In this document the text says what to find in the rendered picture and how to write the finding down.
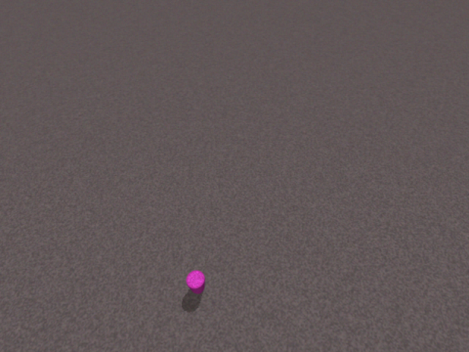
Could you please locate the cup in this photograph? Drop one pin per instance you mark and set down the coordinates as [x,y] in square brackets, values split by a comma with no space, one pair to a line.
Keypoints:
[196,281]

